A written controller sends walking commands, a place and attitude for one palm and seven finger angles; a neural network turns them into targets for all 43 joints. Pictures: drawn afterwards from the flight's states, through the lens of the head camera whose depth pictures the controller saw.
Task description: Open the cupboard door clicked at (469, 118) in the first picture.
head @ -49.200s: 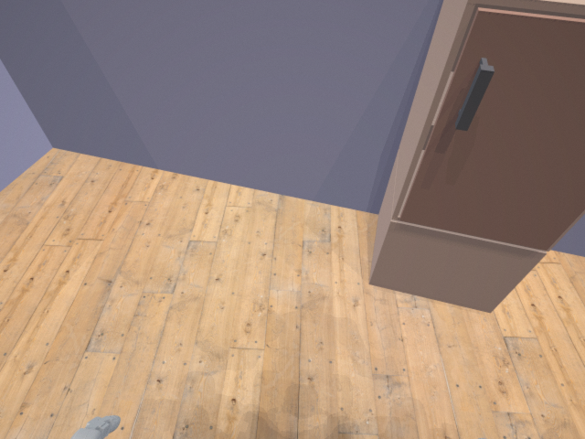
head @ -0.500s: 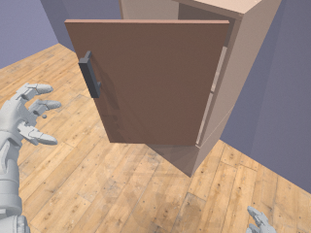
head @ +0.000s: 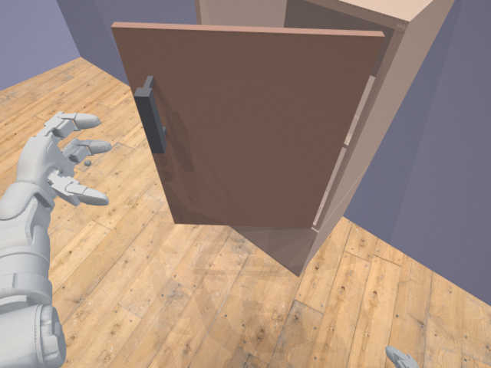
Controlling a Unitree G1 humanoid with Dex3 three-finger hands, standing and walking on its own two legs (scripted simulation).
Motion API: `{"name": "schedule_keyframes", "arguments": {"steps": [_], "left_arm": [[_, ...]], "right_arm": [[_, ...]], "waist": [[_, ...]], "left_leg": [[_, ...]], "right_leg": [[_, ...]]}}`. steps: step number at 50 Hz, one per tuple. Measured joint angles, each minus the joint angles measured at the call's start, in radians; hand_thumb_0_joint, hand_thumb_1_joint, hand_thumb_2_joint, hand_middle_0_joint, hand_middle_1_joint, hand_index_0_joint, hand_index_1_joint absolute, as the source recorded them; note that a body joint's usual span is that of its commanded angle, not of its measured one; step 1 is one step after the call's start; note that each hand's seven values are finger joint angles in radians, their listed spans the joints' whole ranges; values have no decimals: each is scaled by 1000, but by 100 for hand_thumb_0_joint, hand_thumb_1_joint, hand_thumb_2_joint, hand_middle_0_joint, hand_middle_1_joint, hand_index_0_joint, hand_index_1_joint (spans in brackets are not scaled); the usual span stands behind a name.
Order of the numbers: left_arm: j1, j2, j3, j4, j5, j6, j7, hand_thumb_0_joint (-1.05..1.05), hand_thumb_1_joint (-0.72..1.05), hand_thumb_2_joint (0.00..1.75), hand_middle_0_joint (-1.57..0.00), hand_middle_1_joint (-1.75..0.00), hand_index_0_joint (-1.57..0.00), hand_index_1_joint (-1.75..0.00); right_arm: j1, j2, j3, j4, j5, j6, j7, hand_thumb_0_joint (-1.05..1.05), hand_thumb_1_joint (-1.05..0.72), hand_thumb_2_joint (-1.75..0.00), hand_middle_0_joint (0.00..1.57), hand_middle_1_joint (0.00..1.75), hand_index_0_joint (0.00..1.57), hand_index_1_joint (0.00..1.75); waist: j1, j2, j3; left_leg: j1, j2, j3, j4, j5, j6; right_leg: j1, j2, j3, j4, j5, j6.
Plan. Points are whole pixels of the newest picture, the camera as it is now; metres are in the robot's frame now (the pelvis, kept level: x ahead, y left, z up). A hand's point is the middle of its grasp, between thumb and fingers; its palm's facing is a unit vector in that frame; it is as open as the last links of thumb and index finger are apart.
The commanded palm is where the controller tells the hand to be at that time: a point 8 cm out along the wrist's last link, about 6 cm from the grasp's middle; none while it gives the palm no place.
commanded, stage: move the hooked fingers beside the handle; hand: left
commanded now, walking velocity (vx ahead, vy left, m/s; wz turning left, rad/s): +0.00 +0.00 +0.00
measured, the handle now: (154, 115) +0.53 +0.19 +0.11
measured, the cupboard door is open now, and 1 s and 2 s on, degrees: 38 38 38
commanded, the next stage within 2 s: slide the fingers in behind the handle in 1.44 s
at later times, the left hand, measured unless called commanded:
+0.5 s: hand (102, 139) +0.45 +0.26 +0.12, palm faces +0.01 -1.00 +0.01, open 14.0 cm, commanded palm +0.43 +0.31 +0.12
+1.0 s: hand (104, 135) +0.47 +0.26 +0.12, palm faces +0.01 -1.00 +0.02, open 14.0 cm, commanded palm +0.44 +0.31 +0.12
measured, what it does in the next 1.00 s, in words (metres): stands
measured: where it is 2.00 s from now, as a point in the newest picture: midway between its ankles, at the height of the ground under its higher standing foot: outside the picture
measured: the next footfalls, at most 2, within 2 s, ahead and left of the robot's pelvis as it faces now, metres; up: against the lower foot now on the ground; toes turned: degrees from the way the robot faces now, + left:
none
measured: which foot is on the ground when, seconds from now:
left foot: down 0.00-1.00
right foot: down 0.00-1.00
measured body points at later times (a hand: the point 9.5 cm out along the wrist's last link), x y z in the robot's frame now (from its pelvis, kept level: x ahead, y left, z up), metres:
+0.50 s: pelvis +0.00 +0.00 +0.00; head +0.07 +0.01 +0.44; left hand +0.44 +0.31 +0.12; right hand +0.04 -0.27 -0.11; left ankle -0.01 +0.07 -0.72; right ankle +0.00 -0.11 -0.72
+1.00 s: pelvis +0.01 -0.01 -0.01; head +0.09 +0.00 +0.44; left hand +0.46 +0.32 +0.12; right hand +0.02 -0.29 -0.12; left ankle -0.01 +0.07 -0.72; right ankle +0.00 -0.11 -0.72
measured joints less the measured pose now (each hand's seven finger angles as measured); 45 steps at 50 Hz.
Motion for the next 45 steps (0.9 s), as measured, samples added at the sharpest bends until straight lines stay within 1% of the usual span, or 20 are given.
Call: {"name": "schedule_keyframes", "arguments": {"steps": [6, 11, 17, 22, 27, 30, 32, 36, 39, 42, 45], "left_arm": [[-34, -8, -5, 28, 24, -15, 33, -1, -50, 30, -30, -120, -30, -120], [-59, -4, 5, 55, 31, -33, 43, -1, -50, 30, -30, -120, -30, -120], [-133, 40, 7, 160, 48, -43, 36, -1, -50, 30, -30, -120, -30, -120], [-191, 64, 12, 220, 57, -76, 25, -1, -50, 30, -30, -120, -30, -120], [-258, 87, 19, 285, 65, -98, 19, -1, -50, 30, -30, -120, -30, -120], [-286, 102, 22, 318, 74, -98, 19, -1, -50, 30, -30, -120, -30, -120], [-303, 115, 37, 345, 82, -95, 17, -1, -50, 30, -30, -120, -30, -120], [-304, 144, 68, 368, 95, -96, 17, -1, -50, 30, -30, -120, -30, -120], [-280, 163, 96, 360, 103, -106, 11, -1, -50, 30, -30, -120, -30, -120], [-251, 165, 101, 331, 97, -117, 1, -1, -50, 30, -30, -119, -30, -120], [-232, 158, 104, 309, 81, -121, -15, -1, -50, 30, -30, -119, -30, -120]], "right_arm": [[3, 4, -4, -7, -9, 20, 13, 1, -90, -89, 21, 30, 21, 30], [16, 7, -6, -2, -13, 44, 22, 1, -90, -89, 21, 30, 21, 30], [29, 5, -2, 7, -14, 71, 23, 1, -90, -89, 21, 30, 21, 30], [39, -5, -5, 20, -20, 86, 23, 1, -90, -89, 21, 30, 21, 30], [51, -11, -8, 33, -23, 103, 23, 1, -90, -89, 21, 30, 21, 30], [61, -16, -10, 31, -25, 115, 25, 1, -90, -89, 21, 30, 21, 30], [65, -18, -9, 27, -26, 125, 27, 0, -90, -89, 21, 30, 21, 30], [77, -18, -9, 8, -27, 144, 31, 0, -90, -89, 21, 30, 21, 30], [87, -16, -9, -7, -27, 160, 34, 0, -90, -89, 21, 30, 21, 30], [99, -13, -13, -16, -24, 170, 36, 0, -90, -89, 21, 30, 21, 30], [102, -11, -14, -13, -22, 179, 38, 0, -90, -89, 21, 30, 21, 30]], "waist": [[-11, -4, -3], [-16, -5, -6], [-29, -9, 0], [-41, -8, 7], [-61, -9, 4], [-73, -6, -3], [-81, -6, -5], [-93, -6, -8], [-96, -9, -10], [-91, -8, -10], [-82, -7, -14]], "left_leg": [[-11, -4, 6, 0, -3, 5], [-17, -4, 9, 1, -6, 7], [-45, 0, 3, 17, -10, 6], [-79, 3, 0, 34, -12, 4], [-108, 8, -3, 51, -18, 1], [-123, 12, 0, 56, -21, -2], [-131, 16, 4, 60, -23, -2], [-145, 25, 13, 65, -28, -5], [-149, 32, 21, 65, -31, -7], [-150, 36, 20, 67, -34, -10], [-146, 38, 17, 68, -37, -11]], "right_leg": [[-13, -4, 6, 1, -1, 8], [-18, -3, 10, -2, -2, 11], [-41, -1, 3, 7, -3, 8], [-72, 2, -1, 19, -3, 5], [-99, 7, -4, 31, -7, 1], [-115, 10, -2, 36, -9, -1], [-126, 14, 2, 41, -10, -2], [-144, 23, 12, 46, -9, -6], [-153, 30, 20, 47, -9, -9], [-152, 34, 19, 45, -10, -11], [-146, 36, 16, 42, -12, -12]]}}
